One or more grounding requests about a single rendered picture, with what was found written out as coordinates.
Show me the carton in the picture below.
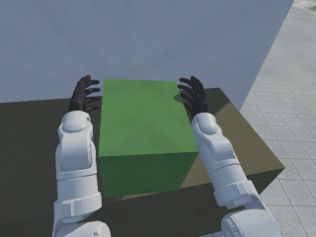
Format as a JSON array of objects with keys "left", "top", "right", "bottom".
[{"left": 98, "top": 79, "right": 199, "bottom": 198}]

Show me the right robot forearm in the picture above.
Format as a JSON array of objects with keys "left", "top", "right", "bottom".
[{"left": 191, "top": 113, "right": 282, "bottom": 237}]

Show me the robot right hand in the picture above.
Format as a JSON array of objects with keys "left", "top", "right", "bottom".
[{"left": 177, "top": 76, "right": 209, "bottom": 119}]

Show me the pedestal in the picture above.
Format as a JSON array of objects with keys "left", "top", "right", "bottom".
[{"left": 0, "top": 87, "right": 285, "bottom": 237}]

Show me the left robot upper arm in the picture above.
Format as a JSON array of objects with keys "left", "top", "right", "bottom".
[{"left": 55, "top": 221, "right": 111, "bottom": 237}]

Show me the right robot upper arm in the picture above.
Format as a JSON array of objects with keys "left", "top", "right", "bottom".
[{"left": 221, "top": 205, "right": 281, "bottom": 237}]

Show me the robot left hand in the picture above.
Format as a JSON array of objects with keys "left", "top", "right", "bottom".
[{"left": 68, "top": 75, "right": 101, "bottom": 113}]

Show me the left robot forearm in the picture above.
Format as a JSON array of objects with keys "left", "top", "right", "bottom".
[{"left": 51, "top": 111, "right": 102, "bottom": 237}]

